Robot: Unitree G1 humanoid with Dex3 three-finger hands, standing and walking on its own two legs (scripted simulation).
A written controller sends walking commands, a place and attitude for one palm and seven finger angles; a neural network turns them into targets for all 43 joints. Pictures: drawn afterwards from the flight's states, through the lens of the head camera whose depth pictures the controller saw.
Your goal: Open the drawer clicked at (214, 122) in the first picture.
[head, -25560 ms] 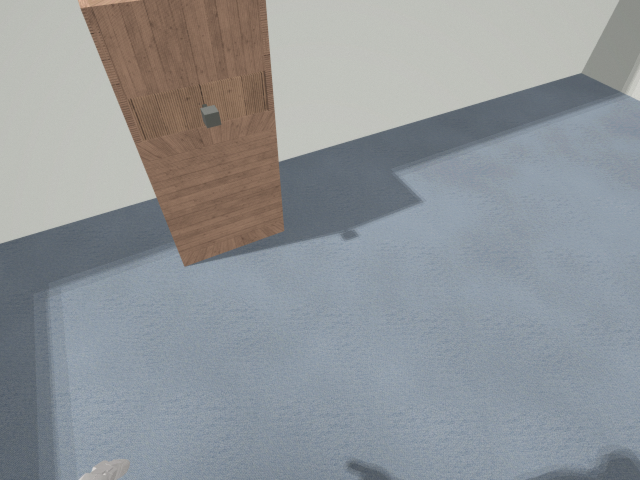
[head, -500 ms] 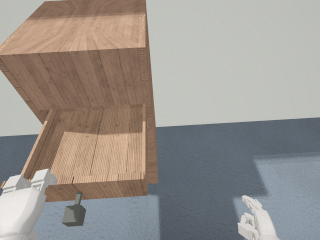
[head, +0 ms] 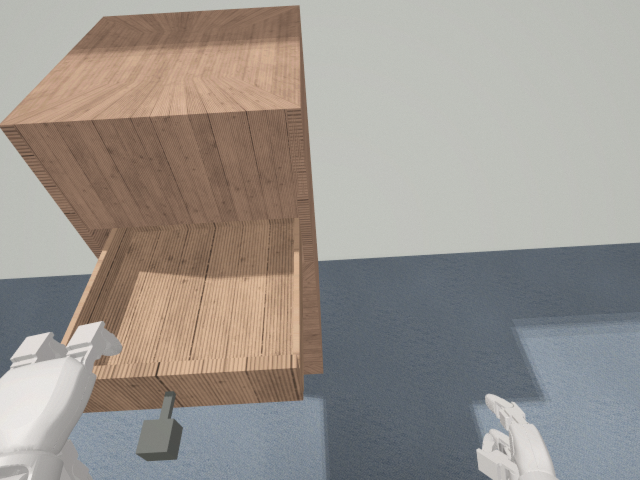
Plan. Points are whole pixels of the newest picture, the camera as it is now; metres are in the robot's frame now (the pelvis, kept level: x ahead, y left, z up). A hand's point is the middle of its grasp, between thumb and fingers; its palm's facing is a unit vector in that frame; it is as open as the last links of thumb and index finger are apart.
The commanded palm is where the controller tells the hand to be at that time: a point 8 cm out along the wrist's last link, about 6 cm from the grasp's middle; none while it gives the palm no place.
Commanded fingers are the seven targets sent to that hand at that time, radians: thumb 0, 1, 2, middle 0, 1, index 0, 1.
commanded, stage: lift the hand off the handle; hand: left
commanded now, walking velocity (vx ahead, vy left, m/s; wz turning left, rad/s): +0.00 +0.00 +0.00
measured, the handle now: (164, 423) +0.20 +0.26 -0.10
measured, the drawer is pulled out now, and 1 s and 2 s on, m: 0.29 0.29 0.29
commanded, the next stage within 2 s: draw the hand back to the body in 0.10 s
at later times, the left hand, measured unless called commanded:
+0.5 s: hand (57, 413) +0.15 +0.30 +0.08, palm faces +0.08 -0.04 -1.00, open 13.8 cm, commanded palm +0.13 +0.29 +0.13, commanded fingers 0.00 -0.50 0.30 -0.30 -1.20 -0.30 -1.20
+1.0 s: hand (90, 372) +0.18 +0.25 +0.13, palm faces +0.42 -0.78 -0.46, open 13.4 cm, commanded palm +0.13 +0.27 +0.17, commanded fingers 0.00 -0.12 0.47 -0.27 -0.95 -0.27 -0.95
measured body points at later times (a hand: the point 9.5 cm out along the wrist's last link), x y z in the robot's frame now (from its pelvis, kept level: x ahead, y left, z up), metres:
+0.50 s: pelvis -0.01 +0.01 +0.00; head +0.00 -0.02 +0.45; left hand +0.14 +0.29 +0.13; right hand +0.21 -0.20 -0.08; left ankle -0.02 +0.12 -0.71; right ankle -0.02 -0.13 -0.71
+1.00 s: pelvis +0.00 -0.01 +0.02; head -0.01 -0.03 +0.47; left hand +0.15 +0.29 +0.15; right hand +0.20 -0.21 -0.05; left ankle -0.02 +0.12 -0.71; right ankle -0.02 -0.13 -0.71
